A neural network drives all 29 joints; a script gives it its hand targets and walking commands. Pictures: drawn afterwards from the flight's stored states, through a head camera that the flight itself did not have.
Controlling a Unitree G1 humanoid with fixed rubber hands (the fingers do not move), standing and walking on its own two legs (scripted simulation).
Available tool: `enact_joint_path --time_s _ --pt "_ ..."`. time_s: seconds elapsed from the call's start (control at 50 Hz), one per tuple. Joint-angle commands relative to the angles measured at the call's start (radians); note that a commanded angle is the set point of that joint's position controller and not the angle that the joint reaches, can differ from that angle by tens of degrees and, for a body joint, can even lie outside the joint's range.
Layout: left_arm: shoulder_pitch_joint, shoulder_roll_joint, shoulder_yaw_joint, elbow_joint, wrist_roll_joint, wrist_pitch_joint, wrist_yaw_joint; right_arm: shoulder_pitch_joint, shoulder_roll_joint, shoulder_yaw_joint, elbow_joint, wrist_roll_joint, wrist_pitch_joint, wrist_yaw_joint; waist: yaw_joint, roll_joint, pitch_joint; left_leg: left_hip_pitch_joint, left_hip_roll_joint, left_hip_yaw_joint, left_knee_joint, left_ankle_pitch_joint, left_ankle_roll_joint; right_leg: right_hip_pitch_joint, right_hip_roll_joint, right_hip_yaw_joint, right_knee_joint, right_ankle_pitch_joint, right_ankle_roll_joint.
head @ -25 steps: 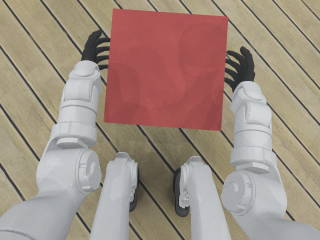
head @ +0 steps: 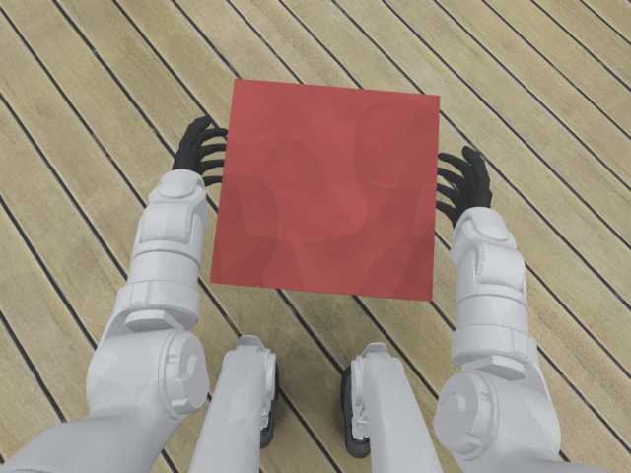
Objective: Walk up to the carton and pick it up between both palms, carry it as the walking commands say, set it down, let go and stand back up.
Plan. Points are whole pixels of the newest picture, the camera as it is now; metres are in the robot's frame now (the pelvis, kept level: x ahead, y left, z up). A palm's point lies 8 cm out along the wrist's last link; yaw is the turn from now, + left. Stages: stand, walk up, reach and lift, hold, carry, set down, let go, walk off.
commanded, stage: reach and lift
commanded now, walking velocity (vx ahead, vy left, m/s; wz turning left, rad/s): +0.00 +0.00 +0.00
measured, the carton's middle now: (326, 202) +0.47 +0.00 -0.13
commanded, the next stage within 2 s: none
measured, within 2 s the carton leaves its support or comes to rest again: neither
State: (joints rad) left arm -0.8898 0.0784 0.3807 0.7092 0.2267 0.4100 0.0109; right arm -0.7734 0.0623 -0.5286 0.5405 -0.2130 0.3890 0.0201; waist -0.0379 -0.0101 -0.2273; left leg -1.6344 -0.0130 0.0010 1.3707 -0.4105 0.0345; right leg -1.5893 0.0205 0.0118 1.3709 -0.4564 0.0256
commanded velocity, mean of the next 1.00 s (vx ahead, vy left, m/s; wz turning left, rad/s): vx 0.00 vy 0.00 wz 0.00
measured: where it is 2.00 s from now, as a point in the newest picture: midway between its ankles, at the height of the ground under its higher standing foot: (309, 422)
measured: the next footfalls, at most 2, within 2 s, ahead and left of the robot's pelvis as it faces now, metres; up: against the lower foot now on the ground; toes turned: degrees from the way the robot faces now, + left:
none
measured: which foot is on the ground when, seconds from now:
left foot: down 0.00-1.00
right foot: down 0.00-1.00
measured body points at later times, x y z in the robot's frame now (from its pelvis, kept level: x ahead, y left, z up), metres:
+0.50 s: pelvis +0.02 -0.01 +0.07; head +0.19 +0.02 +0.48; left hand +0.45 +0.17 +0.02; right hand +0.42 -0.18 +0.03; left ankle +0.09 +0.10 -0.57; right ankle +0.07 -0.13 -0.57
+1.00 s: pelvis +0.04 -0.01 +0.13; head +0.17 +0.01 +0.56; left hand +0.42 +0.17 +0.09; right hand +0.40 -0.19 +0.10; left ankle +0.09 +0.10 -0.57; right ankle +0.07 -0.13 -0.57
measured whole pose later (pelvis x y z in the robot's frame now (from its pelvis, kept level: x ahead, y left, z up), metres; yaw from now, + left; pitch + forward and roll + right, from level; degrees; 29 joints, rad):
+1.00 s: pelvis +0.04 -0.01 +0.13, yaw +2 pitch +22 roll -1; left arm -0.55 -0.03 0.40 0.52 0.30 0.41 -0.10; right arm -0.45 0.17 -0.48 0.37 -0.29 0.42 0.05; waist -0.04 -0.01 -0.12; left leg -0.89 -0.02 -0.02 0.74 -0.24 0.02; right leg -0.85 0.02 0.01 0.75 -0.28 0.00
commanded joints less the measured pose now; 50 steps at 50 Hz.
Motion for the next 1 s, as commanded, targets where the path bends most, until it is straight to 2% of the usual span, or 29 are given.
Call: enact_joint_path --time_s 0.0,0.6,0.98 --pt "-0.526 -0.996 -0.46 -0.01 -0.18 -0.033 -0.338 -0.62 0.891 0.567 0.036 0.171 -0.001 0.297 0.002 0.072 -0.826 0.689 -0.119 -0.001 -0.17 0.243 -0.021 0.334 0.138 -0.07 -0.164 0.196 -0.014" --pt "-0.255 -1.034 -0.495 -0.076 -0.124 -0.028 -0.383 -0.366 0.945 0.628 -0.047 0.129 0.007 0.322 0.006 0.057 -0.62 0.987 -0.099 -0.041 -0.489 0.345 -0.004 0.717 0.116 -0.02 -0.488 0.312 -0.025" --pt "-0.093 -1.02 -0.517 -0.143 -0.101 -0.016 -0.405 -0.2 0.96 0.665 -0.105 0.096 0.022 0.313 0.002 0.039 -0.474 1.202 -0.082 -0.06 -0.704 0.417 0.003 0.992 0.082 0.023 -0.724 0.402 -0.03"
